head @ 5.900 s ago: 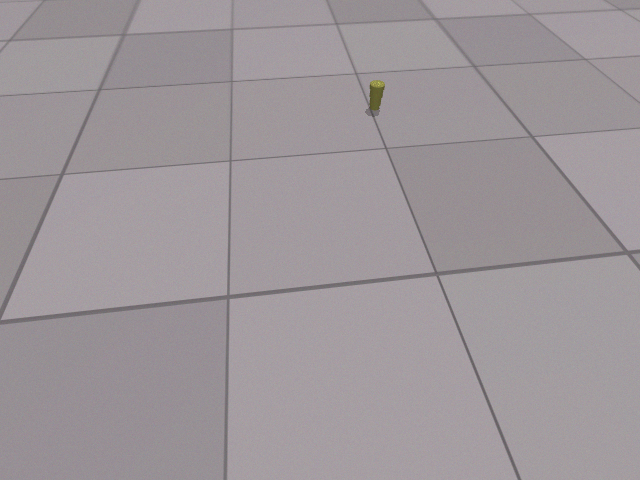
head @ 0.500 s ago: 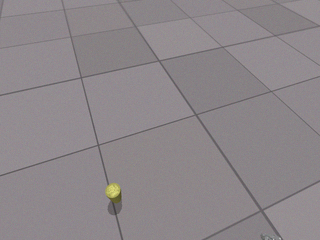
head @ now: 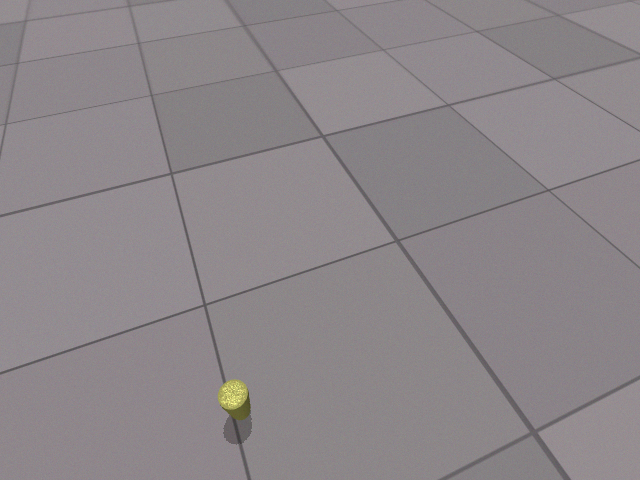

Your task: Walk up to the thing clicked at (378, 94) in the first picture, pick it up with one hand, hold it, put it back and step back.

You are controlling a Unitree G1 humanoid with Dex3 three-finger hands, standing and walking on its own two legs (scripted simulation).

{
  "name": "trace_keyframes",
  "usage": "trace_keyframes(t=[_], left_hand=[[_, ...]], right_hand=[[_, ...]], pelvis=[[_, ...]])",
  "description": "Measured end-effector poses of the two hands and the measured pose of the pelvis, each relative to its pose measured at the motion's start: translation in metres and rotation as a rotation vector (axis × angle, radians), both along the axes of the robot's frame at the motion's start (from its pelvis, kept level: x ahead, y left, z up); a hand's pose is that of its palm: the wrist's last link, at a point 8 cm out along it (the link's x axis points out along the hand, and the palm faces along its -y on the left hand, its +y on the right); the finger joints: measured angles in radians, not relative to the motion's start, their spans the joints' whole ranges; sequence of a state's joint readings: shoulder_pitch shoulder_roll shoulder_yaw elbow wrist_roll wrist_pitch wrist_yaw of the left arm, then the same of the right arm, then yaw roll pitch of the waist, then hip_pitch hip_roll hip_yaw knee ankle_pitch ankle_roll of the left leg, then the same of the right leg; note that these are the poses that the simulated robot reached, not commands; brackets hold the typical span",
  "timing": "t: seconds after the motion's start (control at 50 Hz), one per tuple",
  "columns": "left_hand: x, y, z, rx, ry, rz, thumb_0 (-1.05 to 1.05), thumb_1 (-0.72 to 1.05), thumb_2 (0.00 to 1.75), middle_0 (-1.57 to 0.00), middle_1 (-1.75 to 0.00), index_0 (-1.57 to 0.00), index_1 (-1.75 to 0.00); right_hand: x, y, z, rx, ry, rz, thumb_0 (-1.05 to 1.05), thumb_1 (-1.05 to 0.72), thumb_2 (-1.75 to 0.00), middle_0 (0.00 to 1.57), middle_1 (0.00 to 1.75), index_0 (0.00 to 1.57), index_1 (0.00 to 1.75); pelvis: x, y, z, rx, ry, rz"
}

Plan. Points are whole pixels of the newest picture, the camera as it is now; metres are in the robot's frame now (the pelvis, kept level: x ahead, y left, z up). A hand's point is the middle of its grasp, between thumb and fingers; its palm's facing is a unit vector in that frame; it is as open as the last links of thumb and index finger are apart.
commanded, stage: walk up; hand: left
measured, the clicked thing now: (237, 402) +0.44 +0.27 -0.71
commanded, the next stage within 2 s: stand in 0.42 s
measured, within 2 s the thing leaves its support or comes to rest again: neither
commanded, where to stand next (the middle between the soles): +0.06 -0.01 m, yaw -1 degrees
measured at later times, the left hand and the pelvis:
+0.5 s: hand out of the picture +0.09 +0.25 -0.16, palm faces -0.02 -0.94 -0.33, open 7.3 cm; pelvis +0.01 +0.00 +0.00, yaw +0 degrees
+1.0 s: hand out of the picture +0.10 +0.24 -0.15, palm faces -0.02 -0.94 -0.35, open 7.3 cm; pelvis +0.02 -0.01 +0.00, yaw +0 degrees
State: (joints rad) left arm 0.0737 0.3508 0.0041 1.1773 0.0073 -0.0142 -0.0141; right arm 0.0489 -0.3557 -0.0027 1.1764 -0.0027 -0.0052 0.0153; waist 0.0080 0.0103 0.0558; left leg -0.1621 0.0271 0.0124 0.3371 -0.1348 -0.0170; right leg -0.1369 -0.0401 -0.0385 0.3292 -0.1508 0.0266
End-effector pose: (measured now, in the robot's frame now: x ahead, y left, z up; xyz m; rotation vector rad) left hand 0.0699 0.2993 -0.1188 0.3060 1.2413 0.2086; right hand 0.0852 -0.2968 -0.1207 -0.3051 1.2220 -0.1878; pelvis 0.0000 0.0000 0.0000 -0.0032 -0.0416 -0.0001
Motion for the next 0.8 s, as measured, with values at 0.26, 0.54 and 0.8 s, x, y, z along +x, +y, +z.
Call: trace_keyframes(t=[0.26, 0.54, 0.8], left_hand=[[0.008, -0.007, -0.002, -0.014, -0.003, -0.005, 0.00, 0.91, 0.90, -0.21, -0.30, -0.20, -0.30], [0.014, -0.007, -0.001, -0.005, -0.007, -0.013, 0.00, 0.91, 0.90, -0.21, -0.30, -0.20, -0.30], [0.017, -0.010, 0.001, 0.004, -0.004, -0.013, 0.00, 0.91, 0.90, -0.21, -0.30, -0.20, -0.30]], right_hand=[[-0.023, -0.004, -0.002, -0.007, 0.050, -0.031, 0.00, -0.90, -0.90, 0.20, 0.30, 0.21, 0.30], [-0.008, -0.004, 0.000, -0.007, 0.021, -0.013, 0.00, -0.90, -0.90, 0.20, 0.30, 0.21, 0.30], [0.008, -0.009, 0.001, -0.006, 0.002, -0.004, 0.00, -0.90, -0.90, 0.20, 0.30, 0.21, 0.30]], pelvis=[[0.003, -0.002, 0.000, -0.001, 0.002, 0.004], [0.009, -0.005, 0.000, 0.002, 0.008, 0.004], [0.016, -0.009, 0.001, 0.005, 0.010, 0.004]])
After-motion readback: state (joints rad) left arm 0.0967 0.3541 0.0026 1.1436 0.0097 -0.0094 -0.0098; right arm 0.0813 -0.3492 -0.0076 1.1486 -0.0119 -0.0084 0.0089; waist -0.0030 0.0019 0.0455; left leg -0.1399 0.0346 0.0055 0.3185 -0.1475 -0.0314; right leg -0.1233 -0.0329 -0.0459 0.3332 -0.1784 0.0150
